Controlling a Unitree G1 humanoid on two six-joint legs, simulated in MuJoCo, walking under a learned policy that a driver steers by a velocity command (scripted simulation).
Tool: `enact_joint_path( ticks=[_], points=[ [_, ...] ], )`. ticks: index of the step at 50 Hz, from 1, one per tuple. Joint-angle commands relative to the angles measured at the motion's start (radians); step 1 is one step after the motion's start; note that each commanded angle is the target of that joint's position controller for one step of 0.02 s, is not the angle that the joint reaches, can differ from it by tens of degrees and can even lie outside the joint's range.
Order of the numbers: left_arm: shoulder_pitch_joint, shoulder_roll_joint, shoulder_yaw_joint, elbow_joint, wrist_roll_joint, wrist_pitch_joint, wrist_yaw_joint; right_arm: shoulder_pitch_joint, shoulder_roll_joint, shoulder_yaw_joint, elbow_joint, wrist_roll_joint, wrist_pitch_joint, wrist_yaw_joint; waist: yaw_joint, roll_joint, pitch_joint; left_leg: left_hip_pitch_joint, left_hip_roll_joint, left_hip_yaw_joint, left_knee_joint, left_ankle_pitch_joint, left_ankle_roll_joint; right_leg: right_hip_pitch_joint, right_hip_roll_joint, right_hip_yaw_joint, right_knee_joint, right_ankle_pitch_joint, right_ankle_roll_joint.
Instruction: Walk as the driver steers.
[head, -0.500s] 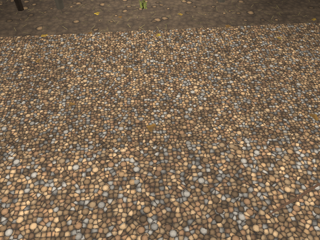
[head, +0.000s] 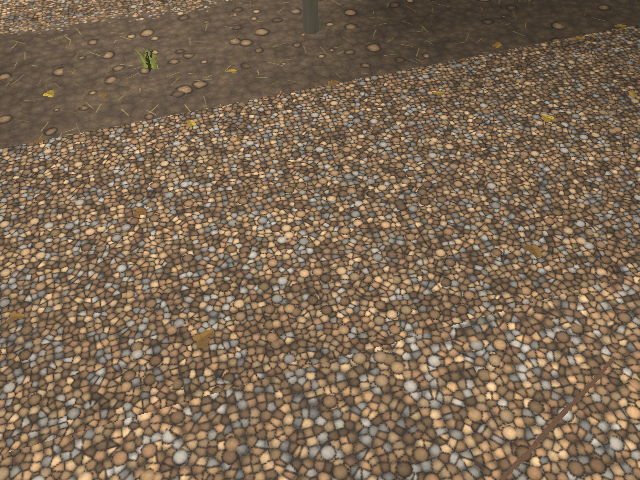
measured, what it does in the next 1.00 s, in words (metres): goes down, turning left: left foot 0.18 m lower, then right foot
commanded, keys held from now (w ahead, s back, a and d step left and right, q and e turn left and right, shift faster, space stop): w+q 1.00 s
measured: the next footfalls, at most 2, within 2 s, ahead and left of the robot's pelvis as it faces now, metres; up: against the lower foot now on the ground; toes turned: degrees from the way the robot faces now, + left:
left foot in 0.44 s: +0.40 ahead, +0.17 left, -0.18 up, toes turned +19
right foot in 0.78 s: +0.72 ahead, +0.03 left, -0.18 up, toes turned +26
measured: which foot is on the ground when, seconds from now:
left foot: up 0.00-0.42, down 0.44-0.78, up 0.80-1.00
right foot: down 0.00-0.46, up 0.48-0.76, down 0.78-1.00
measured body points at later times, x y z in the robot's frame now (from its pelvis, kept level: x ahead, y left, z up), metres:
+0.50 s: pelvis +0.33 +0.06 -0.17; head +0.34 +0.08 +0.28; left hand +0.12 +0.21 -0.31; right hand +0.52 -0.13 -0.29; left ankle +0.36 +0.15 -0.92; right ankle +0.09 -0.12 -0.63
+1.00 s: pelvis +0.61 +0.09 -0.17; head +0.63 +0.10 +0.28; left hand +0.49 +0.31 -0.31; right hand +0.88 -0.03 -0.28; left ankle +0.58 +0.23 -0.84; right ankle +0.69 +0.01 -0.92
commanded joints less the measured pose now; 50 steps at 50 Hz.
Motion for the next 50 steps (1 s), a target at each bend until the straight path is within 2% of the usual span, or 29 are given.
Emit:
enact_joint_path(
  ticks=[1,3,4,6,7,8,10,15,19,20,22,23,24,25,26,27,28,29,30,33,36,38,39,40,41,42,44,46,50],
  points=[
    [0.196,0.006,-0.007,0.041,-0.003,0.006,0.0,-0.06,-0.028,-0.007,-0.096,-0.021,-0.008,-0.012,0.032,-0.064,0.059,-0.396,0.076,-0.111,0.098,0.135,0.044,0.18,-0.353,0.284,-0.241,0.387,-0.24],
    [0.169,-0.003,-0.014,0.03,0.008,0.019,0.017,-0.084,0.022,0.001,-0.11,-0.026,0.018,0.001,0.031,-0.053,0.044,-0.377,0.073,-0.095,0.003,0.259,0.031,0.101,-0.312,0.194,-0.284,0.297,-0.214],
    [0.152,-0.018,-0.02,0.031,0.033,0.024,0.036,-0.039,0.061,0.019,-0.101,-0.047,0.027,0.018,0.021,-0.059,0.038,-0.353,0.076,-0.101,-0.026,0.423,0.038,0.057,-0.266,0.146,-0.252,0.22,-0.178],
    [0.117,-0.043,-0.044,0.022,0.048,-0.001,0.062,-0.098,0.036,0.021,-0.128,-0.059,0.024,0.034,0.032,-0.039,0.048,-0.393,0.082,-0.122,-0.232,0.698,0.023,0.038,-0.226,0.094,-0.212,0.178,-0.135],
    [0.13,-0.01,-0.045,0.022,0.03,-0.01,0.067,-0.128,0.006,0.015,-0.135,-0.048,0.02,0.036,0.052,-0.024,0.005,-0.286,0.054,-0.076,-0.415,0.944,0.009,-0.04,-0.156,0.007,-0.125,0.119,-0.115],
    [0.183,0.015,-0.052,0.05,0.041,-0.004,0.057,-0.128,0.019,0.015,-0.14,-0.047,0.03,0.036,0.052,-0.078,0.008,-0.165,0.036,-0.015,-0.427,1.056,0.008,-0.139,-0.141,-0.034,-0.109,0.061,-0.117],
    [0.277,-0.01,-0.077,0.102,0.06,-0.001,0.037,-0.169,-0.002,0.015,-0.172,-0.048,0.045,0.038,0.055,-0.065,0.079,-0.158,0.047,-0.03,-0.396,1.065,0.013,-0.184,-0.213,0.032,-0.074,0.004,-0.138],
    [0.459,0.008,-0.103,0.205,0.017,0.001,0.045,-0.381,-0.05,0.009,-0.22,-0.044,0.051,0.019,0.139,-0.029,0.19,-0.334,0.066,0.0,-0.616,0.911,0.018,0.106,-0.271,0.086,0.08,0.013,-0.096],
    [0.491,0.071,-0.082,0.266,-0.003,0.034,0.052,-0.431,-0.041,0.016,-0.198,-0.051,0.055,0.018,0.159,0.006,0.229,-0.241,0.058,0.045,-0.79,0.724,0.006,0.213,-0.261,0.077,0.188,0.237,-0.074],
    [0.488,0.077,-0.081,0.301,0.019,0.047,0.048,-0.305,-0.045,0.012,-0.144,-0.057,0.052,0.011,0.121,0.014,0.206,-0.13,0.089,-0.002,-0.852,0.754,0.016,0.22,-0.278,0.092,0.326,0.295,-0.055],
    [0.44,0.103,-0.078,0.295,0.06,0.055,-0.005,0.152,-0.169,-0.051,0.007,-0.044,0.021,-0.021,-0.058,0.093,0.053,0.514,-0.004,0.14,-0.846,1.053,0.072,-0.053,-0.151,-0.054,0.708,0.348,0.024],
    [0.471,0.026,-0.081,0.267,0.051,0.06,-0.052,0.421,-0.239,-0.072,0.086,-0.042,0.05,-0.01,-0.096,0.242,-0.222,1.125,0.141,-0.053,-0.477,1.469,0.278,-0.455,-0.023,-0.097,1.157,-0.297,0.143],
    [0.309,0.055,-0.085,0.145,0.024,0.051,-0.087,0.497,-0.3,-0.097,0.118,-0.004,0.059,-0.014,-0.186,0.225,-0.423,1.371,0.243,-0.267,-0.391,1.543,0.393,-0.667,0.017,0.031,1.423,-0.529,0.192],
    [0.052,0.062,-0.086,0.046,-0.007,0.011,-0.085,0.553,-0.246,-0.1,0.12,-0.016,0.054,-0.034,-0.31,0.079,-0.311,1.364,0.293,-0.376,-0.459,1.181,0.405,-0.985,-0.008,0.102,1.469,-0.556,0.222],
    [-0.062,0.088,-0.081,-0.017,-0.03,-0.023,-0.066,0.408,-0.204,-0.082,0.075,-0.006,0.053,-0.032,-0.252,-0.076,-0.201,1.102,0.299,-0.383,-0.572,0.848,0.345,-0.987,-0.078,0.14,1.235,-0.466,0.177],
    [-0.042,0.091,-0.075,-0.03,-0.006,-0.035,-0.021,0.167,-0.116,-0.04,0.009,0.005,0.037,-0.028,-0.107,-0.143,-0.066,0.735,0.284,-0.376,-0.704,0.702,0.294,-0.865,-0.141,0.218,0.855,-0.193,0.106],
    [-0.022,0.099,-0.061,-0.017,0.019,-0.033,0.017,0.039,-0.068,-0.014,-0.04,-0.024,0.029,-0.007,-0.006,-0.062,0.04,0.345,0.281,-0.369,-0.793,0.686,0.321,-0.636,-0.182,0.199,0.741,-0.153,0.066],
    [0.054,0.09,-0.053,0.03,0.022,-0.008,0.034,-0.084,-0.047,0.001,-0.087,-0.014,0.023,0.003,0.07,-0.029,0.088,-0.007,0.252,-0.305,-0.917,0.699,0.339,-0.374,-0.203,0.177,0.484,-0.096,0.056],
    [0.092,0.036,-0.069,0.031,0.023,0.021,0.033,-0.111,-0.099,-0.005,-0.092,0.0,0.011,0.017,0.124,0.055,0.106,-0.166,0.21,-0.3,-0.939,0.697,0.341,-0.235,-0.19,0.143,0.417,-0.08,0.064],
    [0.061,0.005,-0.104,0.017,-0.03,0.054,0.013,-0.116,-0.183,-0.044,-0.104,-0.001,-0.008,0.056,0.109,-0.037,0.057,-0.253,0.124,-0.287,-0.938,0.468,0.242,-0.001,-0.114,0.098,0.113,0.234,0.068],
    [-0.036,0.114,-0.071,-0.002,-0.005,0.027,0.02,-0.061,-0.159,-0.052,-0.122,-0.015,0.004,0.065,0.073,-0.012,0.042,-0.189,0.055,-0.28,-0.786,0.373,0.178,0.045,-0.062,0.082,0.082,0.323,0.031],
    [0.034,0.199,-0.036,0.004,-0.006,-0.006,0.03,-0.063,-0.114,-0.042,-0.145,-0.033,-0.009,0.051,0.133,-0.042,-0.006,-0.239,-0.012,-0.271,-0.619,0.351,0.096,0.239,-0.083,0.083,0.117,0.343,-0.044],
    [0.228,0.276,-0.01,0.044,-0.016,-0.02,0.043,-0.114,-0.059,-0.027,-0.188,-0.03,-0.019,0.052,0.229,-0.165,-0.111,-0.341,-0.119,-0.178,-0.36,0.278,0.012,0.472,-0.214,0.229,0.066,0.371,-0.153],
    [0.34,0.309,-0.021,0.047,-0.027,-0.015,0.034,0.066,0.066,-0.003,-0.203,-0.021,-0.03,0.035,0.158,-0.388,-0.38,-0.407,-0.227,-0.069,-0.045,-0.169,-0.048,0.713,-0.498,0.668,-0.119,0.492,-0.394],
    [0.355,0.254,-0.025,0.071,-0.014,-0.011,0.024,-0.016,-0.017,-0.021,-0.185,-0.016,-0.018,0.026,0.198,-0.306,-0.174,-0.603,-0.155,-0.112,0.154,-0.16,-0.038,0.581,-0.468,0.808,-0.226,0.052,-0.326],
    [0.209,0.194,-0.037,0.04,-0.035,-0.011,0.025,-0.049,-0.042,-0.026,-0.168,-0.018,-0.011,-0.002,0.153,-0.205,-0.054,-0.61,-0.086,-0.105,0.181,-0.035,-0.014,0.387,-0.426,0.678,-0.276,-0.25,-0.237],
    [0.052,0.069,-0.075,0.003,-0.044,0.001,0.043,-0.011,-0.02,-0.021,-0.137,-0.038,0.003,-0.045,0.07,-0.13,-0.067,-0.44,0.009,-0.081,0.108,0.089,-0.016,0.208,-0.381,0.51,-0.326,-0.163,-0.186],
    [0.027,0.063,-0.074,0.012,-0.039,-0.007,0.07,-0.067,0.022,-0.005,-0.164,-0.049,0.014,-0.039,0.045,-0.094,-0.044,-0.334,0.054,-0.075,0.031,0.082,-0.038,0.132,-0.366,0.385,-0.381,0.037,-0.171],
    [0.079,0.092,-0.047,0.05,-0.001,-0.024,0.09,-0.196,0.009,-0.003,-0.214,-0.002,0.014,0.013,0.083,-0.073,-0.018,-0.339,0.067,-0.029,-0.176,0.297,-0.056,0.193,-0.325,0.134,-0.426,0.331,-0.179]
  ],
)
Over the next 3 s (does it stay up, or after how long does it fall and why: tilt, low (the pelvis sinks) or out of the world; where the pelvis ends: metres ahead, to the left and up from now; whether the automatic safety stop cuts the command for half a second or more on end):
stays up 1.49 0.64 -0.36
